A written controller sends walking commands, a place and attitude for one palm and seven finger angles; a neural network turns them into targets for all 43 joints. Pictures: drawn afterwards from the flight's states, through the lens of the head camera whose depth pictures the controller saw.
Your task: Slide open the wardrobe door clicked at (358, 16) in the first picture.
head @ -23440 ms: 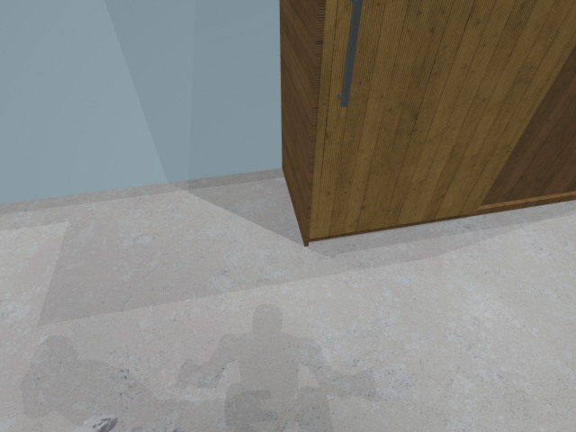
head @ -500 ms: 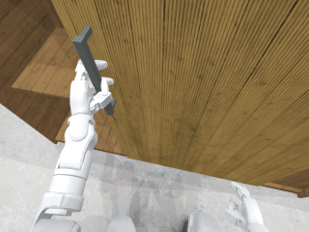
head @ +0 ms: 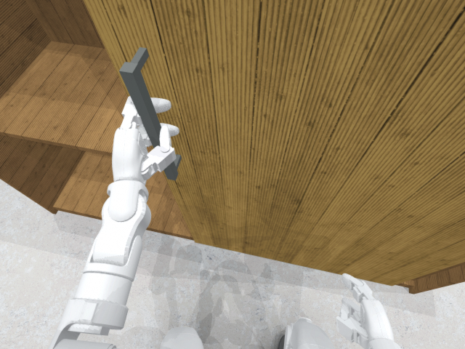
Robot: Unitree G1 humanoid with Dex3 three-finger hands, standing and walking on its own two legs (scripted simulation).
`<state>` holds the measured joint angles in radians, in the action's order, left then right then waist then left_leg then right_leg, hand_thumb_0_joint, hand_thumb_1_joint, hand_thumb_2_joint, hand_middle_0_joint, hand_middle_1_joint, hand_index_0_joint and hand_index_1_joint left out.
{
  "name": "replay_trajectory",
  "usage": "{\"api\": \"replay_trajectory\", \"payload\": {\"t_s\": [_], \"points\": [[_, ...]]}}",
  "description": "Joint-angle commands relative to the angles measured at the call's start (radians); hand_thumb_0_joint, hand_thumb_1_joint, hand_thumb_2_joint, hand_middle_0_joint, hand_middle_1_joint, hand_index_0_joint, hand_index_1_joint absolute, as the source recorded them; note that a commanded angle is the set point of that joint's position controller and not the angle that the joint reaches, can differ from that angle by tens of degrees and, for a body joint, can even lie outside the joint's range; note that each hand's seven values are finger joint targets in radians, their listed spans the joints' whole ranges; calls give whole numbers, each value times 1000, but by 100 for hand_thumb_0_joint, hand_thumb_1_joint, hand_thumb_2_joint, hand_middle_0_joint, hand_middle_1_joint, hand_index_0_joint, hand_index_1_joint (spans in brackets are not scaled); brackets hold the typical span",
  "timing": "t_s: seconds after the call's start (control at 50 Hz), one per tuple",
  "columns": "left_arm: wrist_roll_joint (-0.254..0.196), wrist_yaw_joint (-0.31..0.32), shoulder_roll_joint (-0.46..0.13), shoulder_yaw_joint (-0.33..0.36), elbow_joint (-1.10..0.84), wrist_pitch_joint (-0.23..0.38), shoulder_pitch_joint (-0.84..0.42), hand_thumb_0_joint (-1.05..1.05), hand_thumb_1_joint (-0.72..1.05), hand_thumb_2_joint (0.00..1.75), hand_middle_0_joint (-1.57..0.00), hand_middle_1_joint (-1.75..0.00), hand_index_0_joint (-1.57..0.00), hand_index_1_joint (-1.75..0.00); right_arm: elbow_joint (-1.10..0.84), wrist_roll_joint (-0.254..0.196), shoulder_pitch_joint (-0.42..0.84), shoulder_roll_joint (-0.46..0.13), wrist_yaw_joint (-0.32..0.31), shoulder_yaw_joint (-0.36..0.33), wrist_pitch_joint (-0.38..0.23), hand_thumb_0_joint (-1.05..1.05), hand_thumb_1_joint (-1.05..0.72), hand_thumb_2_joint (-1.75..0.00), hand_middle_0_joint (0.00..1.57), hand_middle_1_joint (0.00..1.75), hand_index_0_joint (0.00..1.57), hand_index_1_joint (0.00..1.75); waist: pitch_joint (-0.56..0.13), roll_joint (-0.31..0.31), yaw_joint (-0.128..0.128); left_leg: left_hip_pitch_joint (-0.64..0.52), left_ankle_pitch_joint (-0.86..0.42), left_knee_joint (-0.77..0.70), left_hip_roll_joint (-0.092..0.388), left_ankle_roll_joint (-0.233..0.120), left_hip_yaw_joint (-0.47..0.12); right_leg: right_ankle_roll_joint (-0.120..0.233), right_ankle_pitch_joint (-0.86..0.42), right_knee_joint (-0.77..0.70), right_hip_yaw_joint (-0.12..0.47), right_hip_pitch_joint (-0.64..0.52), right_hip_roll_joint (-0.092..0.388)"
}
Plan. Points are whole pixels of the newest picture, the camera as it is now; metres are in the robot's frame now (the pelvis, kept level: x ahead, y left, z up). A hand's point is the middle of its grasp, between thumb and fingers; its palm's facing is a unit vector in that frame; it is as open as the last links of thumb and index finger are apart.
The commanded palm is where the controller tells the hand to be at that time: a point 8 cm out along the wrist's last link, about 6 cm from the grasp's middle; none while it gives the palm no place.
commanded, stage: step sideways, sliding the door along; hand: left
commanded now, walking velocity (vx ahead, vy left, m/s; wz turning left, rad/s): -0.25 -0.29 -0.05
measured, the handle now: (160, 127) +0.42 +0.21 +0.09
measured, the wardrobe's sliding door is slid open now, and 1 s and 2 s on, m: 0.69 0.70 0.70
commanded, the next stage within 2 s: stop walking and hold the door there in 0.30 s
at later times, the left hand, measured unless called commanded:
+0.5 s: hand (177, 149) +0.37 +0.17 +0.09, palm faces +0.48 -0.83 -0.27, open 6.4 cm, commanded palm +0.33 +0.19 +0.08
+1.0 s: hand (174, 149) +0.37 +0.17 +0.10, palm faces +0.49 -0.83 -0.28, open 6.2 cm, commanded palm +0.33 +0.19 +0.08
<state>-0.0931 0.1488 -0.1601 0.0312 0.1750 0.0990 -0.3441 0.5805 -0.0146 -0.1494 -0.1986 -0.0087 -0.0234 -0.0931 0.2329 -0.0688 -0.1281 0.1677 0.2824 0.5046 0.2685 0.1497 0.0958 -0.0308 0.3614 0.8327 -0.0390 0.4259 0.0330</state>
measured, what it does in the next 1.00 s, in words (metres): steps to the right: right foot, then left foot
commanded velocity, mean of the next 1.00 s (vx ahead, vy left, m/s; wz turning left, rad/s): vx -0.09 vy -0.01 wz -0.02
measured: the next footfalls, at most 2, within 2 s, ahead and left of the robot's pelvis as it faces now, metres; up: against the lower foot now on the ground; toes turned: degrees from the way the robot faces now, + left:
right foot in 0.06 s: +0.08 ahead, -0.18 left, +0.00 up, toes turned -3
left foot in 0.28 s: +0.01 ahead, +0.07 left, +0.00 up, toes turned +11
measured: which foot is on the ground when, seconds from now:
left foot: down 0.00-0.08, up 0.10-0.26, down 0.28-0.54, up 0.56-0.86, down 0.88-1.00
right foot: up 0.00-0.04, down 0.06-0.28, up 0.30-0.50, down 0.52-0.90, up 0.92-1.00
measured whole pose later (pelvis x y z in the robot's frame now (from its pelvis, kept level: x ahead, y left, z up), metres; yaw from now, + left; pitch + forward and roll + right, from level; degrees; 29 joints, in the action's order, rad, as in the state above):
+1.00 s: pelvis -0.01 -0.14 +0.00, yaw -6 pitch -2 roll -1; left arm -0.02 0.15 -0.51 0.42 0.71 0.13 -0.34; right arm 0.69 -0.04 -0.27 -0.31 -0.09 -0.02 -0.06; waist 0.05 0.00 0.02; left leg 0.24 0.26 0.53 0.04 -0.01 0.07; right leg 0.00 0.32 0.68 -0.04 0.37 0.00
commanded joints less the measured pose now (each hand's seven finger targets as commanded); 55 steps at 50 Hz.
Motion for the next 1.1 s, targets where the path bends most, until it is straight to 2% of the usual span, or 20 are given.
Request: {"api": "replay_trajectory", "payload": {"t_s": [0.0, 0.02, 0.06, 0.08, 0.1, 0.14, 0.2, 0.22, 0.24, 0.26, 0.38, 0.4, 0.46, 0.48, 0.52, 0.54, 0.82, 0.9, 1.02, 1.08], "points": [[52, -95, 77, -235, -333, 118, -360, 0, 90, 90, -45, -140, -45, -140, -131, -21, 40, -143, -15, -53, -56, 0, -90, -90, 20, 30, 20, 30, -480, -206, 156, -262, -757, 66, 102, -242, 23, -4, -155, -285, -76, -160, -53], [56, -92, 60, -220, -337, 122, -341, 0, 90, 90, -45, -140, -45, -140, -131, -32, 47, -128, -13, -47, -60, 0, -90, -90, 20, 30, 20, 30, -492, -148, 144, -236, -652, 138, 57, -260, 35, -7, -284, -390, -80, -224, -48], [65, -79, -10, -187, -353, 139, -349, 0, 90, 90, -45, -140, -45, -140, -123, -37, 52, -87, -21, -27, -67, 0, -90, -90, 20, 30, 20, 30, -494, 36, 159, -51, -275, 272, -66, -122, 71, 23, -882, -439, 16, -359, 91], [64, -70, -71, -115, -283, 132, -248, 0, 90, 90, -45, -140, -45, -140, -115, -29, 38, -105, -35, -56, -56, 0, -90, -90, 20, 30, 20, 30, -574, 381, 118, 149, 220, 451, -182, -80, 49, 130, -1236, -340, 219, -477, 216], [62, -69, -93, -88, -290, 133, -234, 0, 90, 90, -45, -140, -45, -140, -111, -21, 73, -112, -52, -64, -58, 0, -90, -90, 20, 30, 20, 30, -605, 461, 89, 191, 439, 616, -230, -101, -29, 164, -1342, -329, 282, -462, 271], [56, -45, -51, -90, -377, 157, -298, 0, 90, 90, -45, -140, -45, -140, -58, -15, 82, -67, -62, -12, -71, 0, -90, -90, 20, 30, 20, 30, -576, 213, 136, 288, 411, 423, -195, -112, -96, 204, -1349, -288, 252, -572, 286], [53, -33, -79, -60, -396, 197, -317, 0, 90, 90, -45, -140, -45, -140, -58, -16, 51, -91, -73, -34, -41, 0, -90, -90, 20, 30, 20, 30, -644, 249, 159, 13, -41, 16, -143, -100, -17, 141, -1213, -173, 129, -492, 188], [40, -42, -73, -78, -440, 203, -354, 0, 90, 90, -45, -140, -45, -140, -72, -13, 42, -116, -75, -55, -31, 0, -90, -90, 20, 30, 20, 30, -658, 210, 174, -221, -419, -36, -37, -144, -77, 89, -959, -126, 83, -283, 146], [18, -56, -57, -96, -472, 189, -361, 0, 90, 90, -45, -140, -45, -140, -101, -18, 63, -175, -65, -73, -26, 0, -90, -90, 20, 30, 20, 30, -643, -61, 163, -422, -1000, -58, 219, -264, -311, 3, -309, -3, 34, 5, 31], [32, -75, -10, -109, -448, 175, -343, 0, 90, 90, -45, -140, -45, -140, -111, -15, 58, -166, -24, -71, -30, 0, -90, -90, 20, 30, 20, 30, -654, -133, 128, -516, -1239, -43, 306, -336, -280, 4, 180, 135, 84, 118, -7], [43, -64, -32, -107, -403, 120, -349, 0, 90, 90, -45, -140, -45, -140, -114, -22, 28, -159, 4, -67, -69, 0, -90, -90, 20, 30, 20, 30, -505, -332, 142, -478, -1077, 4, 120, -242, -10, 9, -16, -13, -29, 96, -30], [67, -8, -674, 521, -47, 110, -167, 0, 90, 90, -45, -140, -45, -140, -26, -10, -29, -240, -18, -100, -33, 0, -90, -90, 20, 30, 20, 30, -511, -334, 120, -443, -1020, -6, 125, -220, 64, -8, -37, -34, -51, 71, -53], [72, -36, -468, 331, -97, 124, -174, 0, 90, 90, -45, -140, -45, -140, -75, -33, -16, -184, -19, -61, -48, 0, -90, -90, 20, 30, 20, 30, -482, -322, 124, -295, -839, 187, 26, -157, 125, 2, -273, -372, -125, -163, -81], [83, -34, -510, 368, -42, 128, -140, 0, 90, 90, -45, -140, -45, -140, -74, -39, -11, -184, -21, -58, -53, 0, -90, -90, 20, 30, 20, 30, -495, -218, 123, -202, -686, 280, -34, -143, 132, 3, -487, -437, -120, -287, -65], [88, -19, -635, 488, 87, 132, -55, 0, 90, 90, -45, -140, -45, -140, -86, -27, 45, -141, -51, -44, -42, 0, -90, -90, 20, 30, 20, 30, -530, 180, 112, 228, 314, 615, -225, -107, 43, 149, -1334, -324, 247, -524, 279], [80, -11, -677, 532, 183, 103, 48, 0, 90, 90, -45, -140, -45, -140, -64, -29, 7, -189, -61, -59, -32, 0, -90, -90, 20, 30, 20, 30, -559, 268, 105, 267, 390, 713, -227, -111, -84, 175, -1336, -307, 327, -477, 351], [82, 7, -654, 491, 316, 131, -249, 0, 90, 90, -45, -140, -45, -140, 13, -31, -27, -231, -75, -30, -15, 0, -90, -90, 20, 30, 20, 30, -467, 87, 140, -40, 0, -29, -243, -150, -56, 114, -174, -492, 192, -145, 208], [77, -15, -518, 344, 285, 133, -258, 0, 90, 90, -45, -140, -45, -140, -33, -40, -19, -216, -79, -18, -6, 0, -90, -90, 20, 30, 20, 30, -384, -275, 123, 135, -73, -290, 47, -291, -297, 29, 44, -100, 9, -161, -40], [78, -14, -539, 330, 320, 91, -296, 0, 90, 90, -45, -140, -45, -140, -1, -28, -94, -247, -83, -31, -29, 0, -90, -90, 20, 30, 20, 30, -423, -193, 139, -98, -531, -84, -39, -231, -142, 19, -91, -344, -22, -169, -28], [95, -2, -638, 402, 373, 89, -267, 0, 90, 90, -45, -140, -45, -140, 0, -20, -103, -256, -86, -27, -23, 0, -90, -90, 20, 30, 20, 30, -487, -101, 152, -40, -568, -4, -87, -166, -86, 43, -561, -395, 39, -333, 50]]}}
